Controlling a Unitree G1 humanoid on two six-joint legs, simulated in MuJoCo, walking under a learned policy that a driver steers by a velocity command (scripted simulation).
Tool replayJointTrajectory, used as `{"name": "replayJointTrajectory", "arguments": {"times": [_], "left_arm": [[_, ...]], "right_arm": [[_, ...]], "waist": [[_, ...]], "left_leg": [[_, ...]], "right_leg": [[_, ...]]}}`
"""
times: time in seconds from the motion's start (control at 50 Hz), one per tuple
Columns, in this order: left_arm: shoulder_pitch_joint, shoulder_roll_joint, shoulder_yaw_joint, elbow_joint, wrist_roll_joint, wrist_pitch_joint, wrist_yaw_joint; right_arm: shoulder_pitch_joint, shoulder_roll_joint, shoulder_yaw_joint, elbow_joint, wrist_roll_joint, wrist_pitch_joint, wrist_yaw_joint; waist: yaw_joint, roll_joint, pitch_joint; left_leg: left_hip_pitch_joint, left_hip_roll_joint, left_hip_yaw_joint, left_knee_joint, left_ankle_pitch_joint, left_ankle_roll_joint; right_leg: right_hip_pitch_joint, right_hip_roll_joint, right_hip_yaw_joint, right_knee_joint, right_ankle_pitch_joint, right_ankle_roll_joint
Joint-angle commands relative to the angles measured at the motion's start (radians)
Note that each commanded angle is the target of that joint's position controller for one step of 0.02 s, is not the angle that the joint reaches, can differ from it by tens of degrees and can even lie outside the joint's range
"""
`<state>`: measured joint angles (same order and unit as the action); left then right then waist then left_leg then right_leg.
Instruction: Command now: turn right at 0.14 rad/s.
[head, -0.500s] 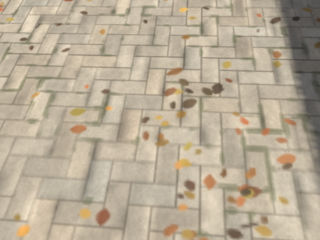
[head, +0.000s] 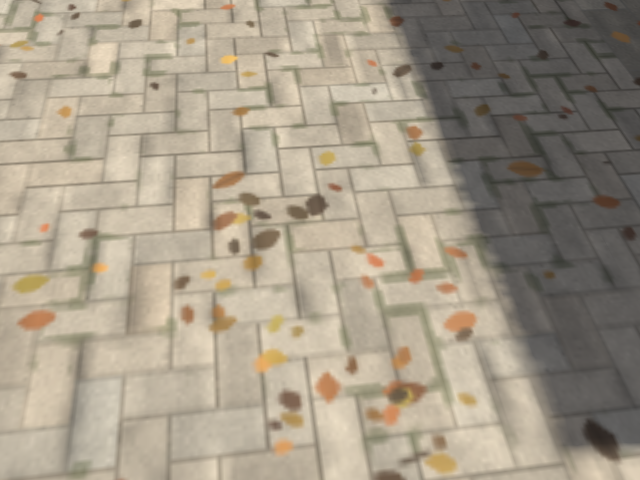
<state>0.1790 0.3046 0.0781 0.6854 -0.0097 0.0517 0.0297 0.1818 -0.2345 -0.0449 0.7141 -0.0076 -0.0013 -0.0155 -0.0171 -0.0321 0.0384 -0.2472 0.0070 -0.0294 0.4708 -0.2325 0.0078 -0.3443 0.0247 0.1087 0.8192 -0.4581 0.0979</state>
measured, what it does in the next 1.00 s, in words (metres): steps on the spot: right foot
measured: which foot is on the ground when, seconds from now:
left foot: down 0.00-1.00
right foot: up 0.00-0.06, down 0.08-1.00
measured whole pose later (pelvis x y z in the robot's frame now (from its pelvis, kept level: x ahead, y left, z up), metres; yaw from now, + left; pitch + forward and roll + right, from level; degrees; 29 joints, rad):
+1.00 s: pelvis +0.00 -0.03 +0.00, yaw +0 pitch -2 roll +0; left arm 0.23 0.22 0.02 1.02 0.00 0.00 0.03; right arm 0.25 -0.23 -0.03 1.02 0.00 0.01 -0.05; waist -0.01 0.01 0.04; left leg -0.20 0.05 -0.04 0.48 -0.24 -0.06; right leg -0.15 0.03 0.06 0.49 -0.30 -0.01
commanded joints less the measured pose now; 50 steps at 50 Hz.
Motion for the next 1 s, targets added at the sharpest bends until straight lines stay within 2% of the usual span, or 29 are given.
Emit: {"name": "replayJointTrajectory", "arguments": {"times": [0.02, 0.04, 0.06, 0.08, 0.1, 0.12, 0.14, 0.16, 0.2, 0.3, 0.44, 0.62, 1.0], "left_arm": [[-0.016, 0.041, 0.004, -0.058, -0.008, -0.019, -0.006], [0.016, 0.042, 0.004, -0.038, -0.005, -0.021, -0.008], [0.022, 0.061, 0.005, -0.032, 0.004, -0.022, -0.008], [0.031, 0.112, 0.012, -0.04, 0.013, -0.021, -0.002], [0.018, 0.169, 0.024, -0.029, 0.02, -0.018, 0.002], [0.001, 0.094, 0.01, -0.026, 0.021, -0.021, -0.007], [-0.009, 0.055, -0.002, -0.024, 0.028, -0.026, -0.014], [-0.008, 0.055, -0.004, -0.015, 0.032, -0.032, -0.013], [-0.004, 0.058, -0.007, -0.002, 0.027, -0.046, -0.014], [0.013, 0.045, -0.018, 0.028, 0.023, -0.058, -0.01], [0.023, 0.035, -0.023, 0.081, 0.019, -0.066, -0.011], [0.038, 0.026, -0.026, 0.17, 0.014, -0.067, -0.01], [0.081, 0.02, -0.039, 0.31, 0.009, -0.059, 0.001]], "right_arm": [[-0.01, -0.175, -0.042, -0.05, 0.011, 0.005, -0.004], [-0.008, -0.168, -0.037, -0.044, 0.02, 0.006, -0.003], [0.03, -0.159, -0.033, -0.031, 0.023, -0.001, -0.001], [0.049, -0.146, -0.025, -0.028, 0.006, -0.017, 0.005], [0.075, -0.12, -0.018, -0.035, -0.015, -0.035, 0.016], [0.026, -0.11, -0.011, -0.03, -0.025, -0.04, 0.016], [-0.018, -0.125, -0.014, -0.028, -0.022, -0.039, 0.016], [-0.033, -0.12, -0.014, -0.024, -0.016, -0.034, 0.012], [-0.018, -0.121, -0.015, -0.017, -0.01, -0.02, 0.003], [0.01, -0.117, -0.017, 0.023, -0.007, -0.012, -0.009], [0.035, -0.124, -0.022, 0.083, -0.002, -0.008, -0.021], [0.063, -0.126, -0.022, 0.161, 0.002, -0.002, -0.034], [0.103, -0.097, -0.006, 0.293, 0.005, 0.001, -0.041]], "waist": [[-0.006, 0.233, -0.106], [0.014, 0.219, -0.098], [0.01, 0.19, -0.096], [-0.004, 0.11, -0.121], [-0.054, -0.056, -0.135], [-0.02, -0.079, -0.139], [-0.003, -0.05, -0.103], [0.002, -0.04, -0.085], [-0.003, -0.055, -0.04], [-0.003, -0.029, -0.012], [0.0, 0.011, -0.018], [0.001, 0.021, -0.019], [0.007, 0.031, 0.009]], "left_leg": [[0.136, 0.18, -0.172, -0.072, 0.394, 0.185], [0.113, 0.171, -0.165, -0.061, 0.389, 0.167], [0.076, 0.164, -0.167, -0.063, 0.357, 0.128], [0.013, 0.141, -0.138, -0.039, 0.278, 0.07], [-0.016, 0.059, -0.048, -0.028, 0.14, 0.013], [0.052, 0.034, -0.008, -0.026, 0.056, -0.034], [0.058, 0.029, -0.003, -0.016, 0.059, -0.051], [0.061, 0.029, 0.001, -0.008, 0.075, -0.05], [0.054, 0.033, -0.005, -0.008, 0.097, -0.046], [0.063, 0.035, -0.005, -0.016, 0.096, -0.055], [0.079, 0.041, -0.006, -0.025, 0.124, -0.067], [0.089, 0.041, -0.002, -0.033, 0.144, -0.066], [0.078, 0.028, 0.013, -0.045, 0.128, -0.053]], "right_leg": [[0.071, -0.003, -0.084, -0.282, 0.1, -0.002], [0.142, 0.003, -0.097, -0.437, 0.235, -0.02], [0.216, -0.014, -0.063, -0.508, 0.339, -0.047], [0.308, -0.092, 0.019, -0.475, 0.503, -0.081], [0.301, -0.143, 0.064, -0.387, 0.573, -0.139], [0.211, -0.134, 0.062, -0.396, 0.423, -0.174], [0.174, -0.115, 0.06, -0.414, 0.339, -0.165], [0.151, -0.103, 0.054, -0.422, 0.308, -0.15], [0.116, -0.096, 0.052, -0.427, 0.316, -0.137], [0.092, -0.085, 0.051, -0.431, 0.287, -0.134], [0.11, -0.071, 0.038, -0.429, 0.318, -0.136], [0.126, -0.05, 0.011, -0.429, 0.355, -0.132], [0.116, -0.027, -0.025, -0.436, 0.332, -0.12]]}}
